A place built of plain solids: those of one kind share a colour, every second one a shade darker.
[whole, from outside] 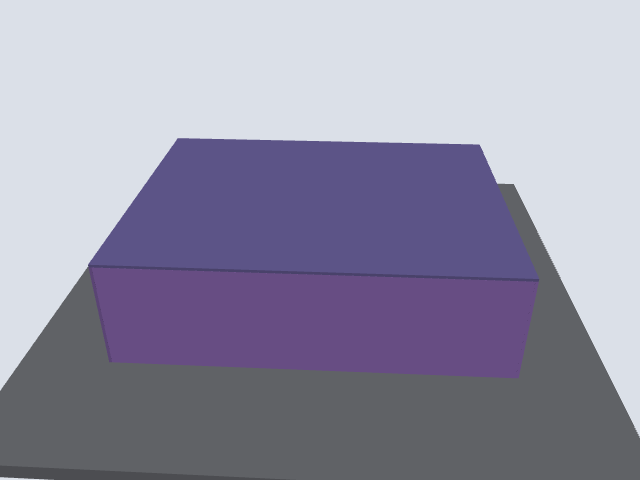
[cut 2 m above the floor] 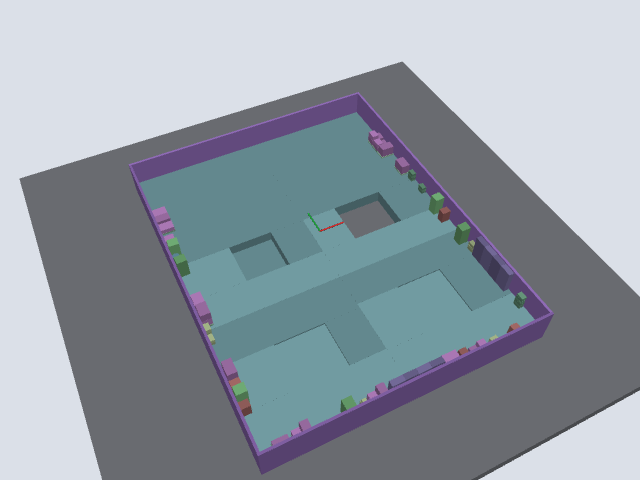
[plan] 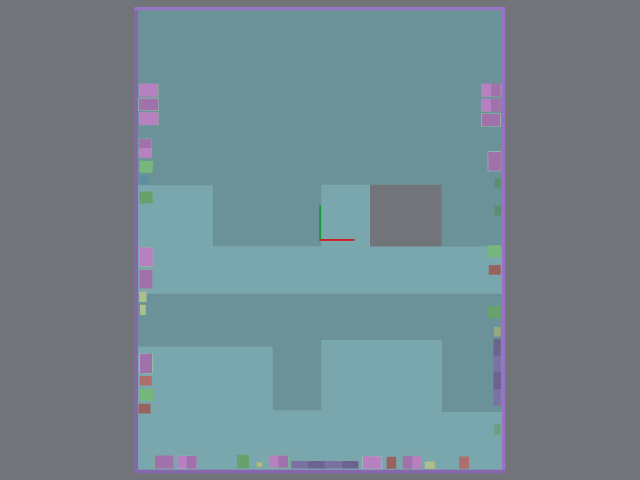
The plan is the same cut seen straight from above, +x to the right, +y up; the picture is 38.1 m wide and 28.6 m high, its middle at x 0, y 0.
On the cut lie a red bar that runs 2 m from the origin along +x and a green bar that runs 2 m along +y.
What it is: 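A closed goods hall without a stair; its walked floor is a bank 1.06 m over the ground, with five rectangular fields in it; some sunk deep, some a low step down, some level and merely marked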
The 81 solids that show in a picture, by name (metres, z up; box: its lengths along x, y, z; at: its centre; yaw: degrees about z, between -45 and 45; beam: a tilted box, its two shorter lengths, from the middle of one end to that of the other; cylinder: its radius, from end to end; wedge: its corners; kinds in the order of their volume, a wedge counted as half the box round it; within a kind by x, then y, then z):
{
 "floor_1": {"box": [4.05, 3.79, 1.11], "at": [-8.84, -8.24, 0.51]},
 "floor_2": {"box": [4.49, 3.63, 1.11], "at": [-8.62, 1.44, 0.51]},
 "floor_3": {"box": [10.94, 3.57, 1.11], "at": [-5.39, -11.93, 0.51]},
 "floor_4": {"box": [10.94, 3.14, 1.11], "at": [-5.39, -4.78, 0.51]},
 "floor_5": {"box": [10.94, 2.83, 1.11], "at": [-5.39, -1.79, 0.51]},
 "floor_6": {"box": [10.94, 6.11, 1.11], "at": [-5.39, 6.31, 0.51]},
 "floor_7": {"box": [4.05, 3.83, 0.98], "at": [-4.81, -8.24, 0.44]},
 "floor_8": {"box": [3.62, 3.67, 0.23], "at": [-4.59, 1.44, 0.06]},
 "floor_9": {"box": [2.89, 3.79, 1.11], "at": [-1.37, -8.24, 0.51]},
 "floor_10": {"box": [2.88, 3.63, 1.11], "at": [-1.36, 1.44, 0.51]},
 "floor_11": {"box": [21.73, 4.37, 0.96], "at": [0.0, 11.53, 0.43]},
 "floor_12": {"box": [2.9, 3.68, 1.11], "at": [1.53, 1.45, 0.51]},
 "floor_13": {"box": [3.39, 4.29, 1.11], "at": [1.77, -8.11, 0.51]},
 "floor_14": {"box": [3.84, 4.33, 1.0], "at": [5.37, -8.11, 0.45]},
 "floor_15": {"box": [10.79, 3.46, 1.11], "at": [5.47, -11.98, 0.51]},
 "floor_16": {"box": [10.79, 2.76, 1.11], "at": [5.47, -4.58, 0.51]},
 "floor_17": {"box": [10.79, 2.82, 1.11], "at": [5.47, -1.8, 0.51]},
 "floor_18": {"box": [10.79, 6.08, 1.11], "at": [5.47, 6.33, 0.51]},
 "floor_19": {"box": [3.63, 3.68, 1.11], "at": [9.05, 1.45, 0.51]},
 "floor_20": {"box": [3.6, 4.29, 1.11], "at": [9.07, -8.11, 0.51]},
 "wall_1": {"box": [0.2, 27.38, 7.78], "at": [-10.95, 0.0, 3.84]},
 "wall_2": {"box": [22.09, 0.2, 7.78], "at": [0.0, -13.79, 3.84]},
 "wall_3": {"box": [22.09, 0.2, 7.78], "at": [0.0, 13.79, 3.84]},
 "wall_4": {"box": [0.2, 27.38, 7.78], "at": [10.95, 0.0, 3.84]},
 "roof_1": {"box": [22.09, 27.78, 0.2], "at": [0.0, 0.0, 7.83]},
 "load_1": {"box": [0.75, 0.58, 0.59], "at": [-10.41, 5.19, 2.09], "yaw": 0.2},
 "load_2": {"box": [0.75, 1.16, 0.59], "at": [-10.41, 5.46, 1.5], "yaw": 0.2},
 "load_3": {"box": [0.72, 1.16, 1.32], "at": [-10.37, -7.35, 1.86], "yaw": 0.2},
 "load_4": {"box": [0.77, 1.1, 0.7], "at": [-10.37, -2.33, 1.56], "yaw": -0.1},
 "load_5": {"box": [0.77, 1.1, 0.7], "at": [-10.37, -2.33, 2.26]},
 "load_6": {"box": [0.77, 1.14, 0.87], "at": [-10.35, -1.01, 1.64], "yaw": -0.1},
 "load_7": {"box": [1.15, 0.72, 0.54], "at": [-10.21, 8.07, 1.48], "yaw": 0.3},
 "load_8": {"box": [1.1, 0.78, 0.42], "at": [-10.2, 8.93, 1.42], "yaw": 0.3},
 "load_9": {"box": [1.12, 0.77, 0.38], "at": [-10.18, 7.23, 1.39]},
 "load_10": {"box": [1.1, 0.78, 0.44], "at": [-9.28, -13.22, 1.42], "yaw": 0.2},
 "load_11": {"box": [1.17, 0.75, 0.69], "at": [-7.92, -13.25, 1.55], "yaw": -0.2},
 "load_12": {"box": [0.58, 0.75, 0.69], "at": [-7.65, -13.25, 2.24], "yaw": -0.3},
 "load_13": {"box": [1.15, 0.71, 0.68], "at": [-2.47, -13.2, 1.54]},
 "load_14": {"box": [0.57, 0.71, 0.68], "at": [-2.19, -13.2, 2.22], "yaw": -0.1},
 "load_15": {"box": [1.11, 0.74, 1.25], "at": [3.1, -13.26, 1.83], "yaw": -0.1},
 "load_16": {"box": [1.14, 0.74, 0.43], "at": [5.5, -13.26, 1.42]},
 "load_17": {"box": [0.57, 0.74, 0.43], "at": [5.77, -13.26, 1.86]},
 "load_18": {"box": [0.57, 0.75, 0.37], "at": [9.91, 8.04, 1.75], "yaw": -0.1},
 "load_19": {"box": [0.58, 0.78, 0.49], "at": [9.92, 8.93, 1.94], "yaw": -0.3},
 "load_20": {"box": [1.11, 0.74, 0.82], "at": [10.19, 7.15, 1.62], "yaw": 0.1},
 "load_21": {"box": [1.14, 0.75, 0.37], "at": [10.2, 8.04, 1.39], "yaw": 0.1},
 "load_22": {"box": [1.16, 0.78, 0.49], "at": [10.2, 8.94, 1.45], "yaw": 0.2},
 "load_23": {"box": [0.75, 1.14, 0.81], "at": [10.39, 4.7, 1.61], "yaw": 0.1},
 "shelving_1": {"box": [1.0, 0.45, 2.1], "at": [-1.21, -13.39, 2.11]},
 "shelving_2": {"box": [1.0, 0.45, 2.1], "at": [-0.21, -13.39, 2.11]},
 "shelving_3": {"box": [1.0, 0.45, 2.1], "at": [0.79, -13.39, 2.11]},
 "shelving_4": {"box": [1.0, 0.45, 2.1], "at": [1.79, -13.39, 2.11]},
 "shelving_5": {"box": [0.45, 1.0, 2.1], "at": [10.55, -9.38, 2.11]},
 "shelving_6": {"box": [0.45, 1.0, 2.1], "at": [10.55, -8.38, 2.11]},
 "shelving_7": {"box": [0.45, 1.0, 2.1], "at": [10.55, -7.38, 2.11]},
 "shelving_8": {"box": [0.45, 1.0, 2.1], "at": [10.55, -6.38, 2.11]},
 "cage_trolley_1": {"box": [0.8, 0.72, 1.66], "at": [-10.37, 2.54, 1.89], "yaw": 1.9},
 "cage_trolley_2": {"box": [0.8, 0.72, 1.66], "at": [-10.36, 4.36, 1.89], "yaw": -3.5},
 "cage_trolley_3": {"box": [0.8, 0.72, 1.66], "at": [-10.35, -9.23, 1.89], "yaw": -0.3},
 "cage_trolley_4": {"box": [0.72, 0.8, 1.66], "at": [-4.59, -13.2, 1.89], "yaw": 0.1},
 "cage_trolley_5": {"box": [0.8, 0.72, 1.66], "at": [10.35, -0.67, 1.89], "yaw": 3.3},
 "cage_trolley_6": {"box": [0.8, 0.72, 1.66], "at": [10.37, -4.3, 1.89], "yaw": 0.9},
 "bin_1": {"box": [0.72, 0.58, 1.06], "at": [-10.45, -10.04, 1.59]},
 "bin_2": {"box": [0.72, 0.58, 1.06], "at": [-10.39, -8.39, 1.59]},
 "bin_3": {"box": [0.58, 0.72, 1.06], "at": [4.25, -13.27, 1.59]},
 "bin_4": {"box": [0.58, 0.72, 1.06], "at": [8.59, -13.26, 1.59]},
 "bin_5": {"box": [0.72, 0.58, 1.06], "at": [10.41, -1.77, 1.59]},
 "pallet_1": {"box": [0.8, 1.2, 0.14], "at": [-10.37, -7.35, 1.13]},
 "pallet_2": {"box": [0.8, 1.2, 0.14], "at": [-10.37, -2.33, 1.13]},
 "pallet_3": {"box": [1.2, 0.8, 0.14], "at": [-10.2, 8.93, 1.13]},
 "pallet_4": {"box": [1.2, 0.8, 0.14], "at": [-9.28, -13.23, 1.13]},
 "pallet_5": {"box": [1.2, 0.8, 0.14], "at": [10.19, 7.15, 1.13]},
 "pallet_6": {"box": [1.2, 0.8, 0.14], "at": [10.19, 8.03, 1.13]},
 "carton_1": {"box": [0.34, 0.6, 0.28], "at": [-10.56, -4.16, 1.48], "yaw": 0.6},
 "carton_2": {"box": [0.42, 0.62, 0.42], "at": [-10.55, -3.39, 1.68], "yaw": 0.1},
 "carton_3": {"box": [0.58, 0.43, 0.34], "at": [6.54, -13.41, 2.24], "yaw": 4.5},
 "carton_4": {"box": [0.37, 0.54, 0.25], "at": [10.58, -5.45, 1.7], "yaw": 1.5},
 "drum_1": {"cylinder": 0.29, "from": [-10.5, 3.58, 1.06], "to": [-10.5, 3.58, 1.94]},
 "crate_1": {"box": [0.4, 0.6, 0.2], "at": [10.57, -11.32, 2.16], "yaw": -0.1},
 "crate_2": {"box": [0.4, 0.6, 0.2], "at": [10.59, 1.75, 1.56], "yaw": -1.2},
 "crate_3": {"box": [0.4, 0.6, 0.2], "at": [10.6, 3.4, 1.76], "yaw": -1.4}
}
